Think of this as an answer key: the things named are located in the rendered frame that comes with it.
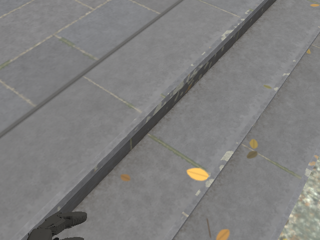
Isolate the left robot hand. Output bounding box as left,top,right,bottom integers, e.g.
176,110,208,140
27,211,87,240

